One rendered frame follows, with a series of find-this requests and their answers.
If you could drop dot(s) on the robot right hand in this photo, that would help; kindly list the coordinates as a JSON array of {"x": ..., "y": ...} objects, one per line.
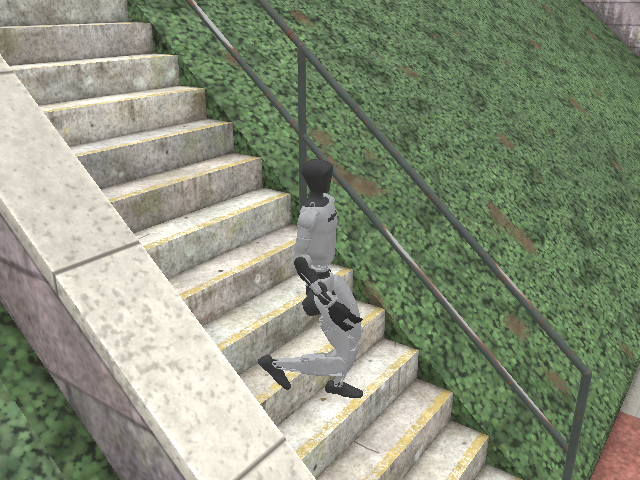
[{"x": 339, "y": 312}]

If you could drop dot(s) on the right robot forearm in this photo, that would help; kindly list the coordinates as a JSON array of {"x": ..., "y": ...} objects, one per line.
[{"x": 301, "y": 266}]

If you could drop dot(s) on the robot right upper arm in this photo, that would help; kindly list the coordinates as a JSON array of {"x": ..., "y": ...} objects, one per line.
[{"x": 307, "y": 223}]

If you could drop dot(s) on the humanoid robot torso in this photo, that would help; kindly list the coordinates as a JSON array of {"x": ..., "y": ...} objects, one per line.
[{"x": 322, "y": 247}]

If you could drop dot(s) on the humanoid robot head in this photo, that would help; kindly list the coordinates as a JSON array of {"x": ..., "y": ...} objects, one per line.
[{"x": 317, "y": 174}]

